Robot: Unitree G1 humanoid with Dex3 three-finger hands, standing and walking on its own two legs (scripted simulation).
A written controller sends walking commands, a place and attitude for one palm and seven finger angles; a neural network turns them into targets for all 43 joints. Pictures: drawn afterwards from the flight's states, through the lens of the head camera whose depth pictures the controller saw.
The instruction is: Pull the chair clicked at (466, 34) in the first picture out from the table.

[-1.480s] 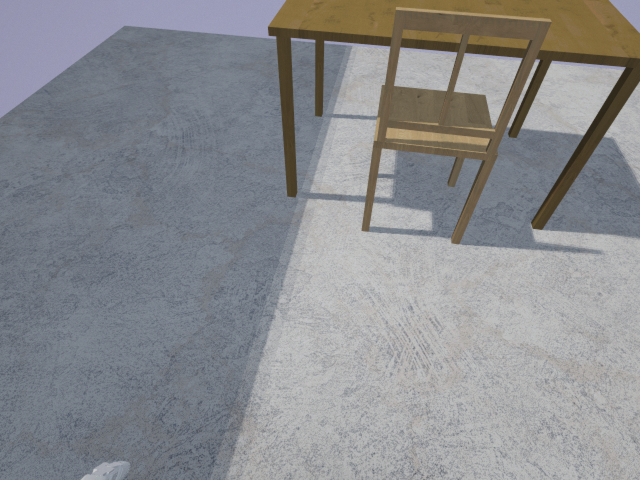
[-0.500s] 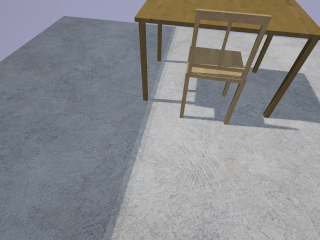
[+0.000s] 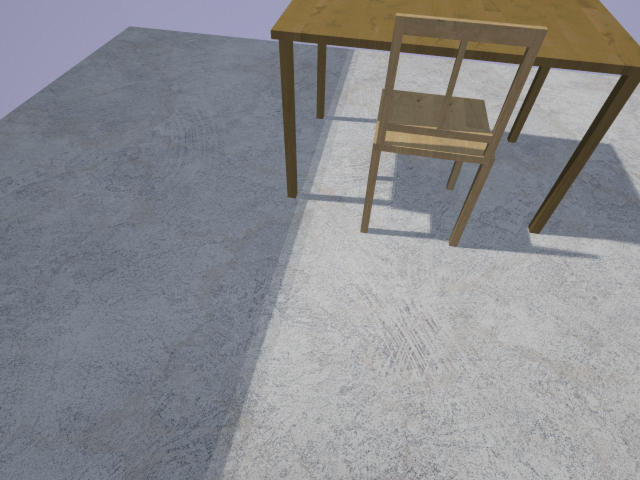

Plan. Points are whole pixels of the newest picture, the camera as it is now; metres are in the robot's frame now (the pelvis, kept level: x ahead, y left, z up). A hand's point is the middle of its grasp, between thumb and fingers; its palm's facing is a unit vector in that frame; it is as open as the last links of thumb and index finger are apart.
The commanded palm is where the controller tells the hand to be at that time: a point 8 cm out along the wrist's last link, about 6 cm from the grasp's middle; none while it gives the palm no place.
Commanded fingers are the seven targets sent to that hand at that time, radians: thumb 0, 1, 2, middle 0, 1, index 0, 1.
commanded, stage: walk to a spot facing it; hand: left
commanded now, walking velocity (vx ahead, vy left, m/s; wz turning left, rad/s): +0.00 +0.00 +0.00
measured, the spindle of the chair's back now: (450, 87) +1.21 -0.32 -0.09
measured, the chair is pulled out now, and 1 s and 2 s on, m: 0.00 0.00 0.00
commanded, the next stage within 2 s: none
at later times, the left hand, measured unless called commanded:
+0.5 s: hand out of the picture +0.06 +0.18 -0.19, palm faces -0.17 -0.95 -0.26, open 7.3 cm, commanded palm none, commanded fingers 0.00 0.90 0.90 -0.20 -0.30 -0.20 -0.30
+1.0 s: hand out of the picture +0.11 +0.20 -0.18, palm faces -0.37 -0.90 -0.22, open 7.4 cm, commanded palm none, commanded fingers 0.00 0.90 0.90 -0.20 -0.30 -0.20 -0.30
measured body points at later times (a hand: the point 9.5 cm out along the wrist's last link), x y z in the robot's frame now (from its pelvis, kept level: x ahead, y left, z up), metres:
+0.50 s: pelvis -0.02 -0.02 -0.03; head +0.01 -0.04 +0.42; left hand +0.07 +0.23 -0.17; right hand +0.01 -0.28 -0.18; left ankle +0.00 +0.13 -0.74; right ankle -0.03 -0.10 -0.75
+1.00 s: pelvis -0.02 +0.03 -0.01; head +0.01 +0.04 +0.43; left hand +0.13 +0.25 -0.17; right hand -0.02 -0.26 -0.13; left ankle +0.01 +0.14 -0.75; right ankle -0.03 -0.10 -0.74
